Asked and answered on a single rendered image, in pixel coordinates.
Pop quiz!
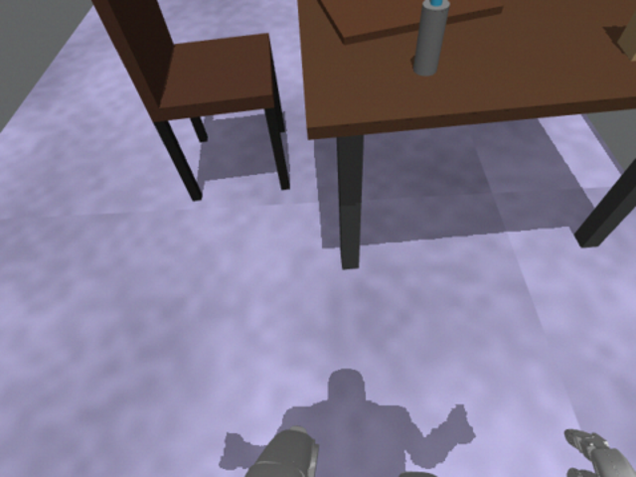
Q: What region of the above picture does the right robot hand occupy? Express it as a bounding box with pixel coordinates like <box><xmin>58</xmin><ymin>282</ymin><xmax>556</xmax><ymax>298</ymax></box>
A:
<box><xmin>564</xmin><ymin>429</ymin><xmax>636</xmax><ymax>477</ymax></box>

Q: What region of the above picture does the table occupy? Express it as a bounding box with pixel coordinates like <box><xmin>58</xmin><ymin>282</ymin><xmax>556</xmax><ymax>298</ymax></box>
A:
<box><xmin>297</xmin><ymin>0</ymin><xmax>636</xmax><ymax>269</ymax></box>

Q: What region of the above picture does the chair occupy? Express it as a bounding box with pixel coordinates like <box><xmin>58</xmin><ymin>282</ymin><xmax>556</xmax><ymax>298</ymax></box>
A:
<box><xmin>91</xmin><ymin>0</ymin><xmax>290</xmax><ymax>201</ymax></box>

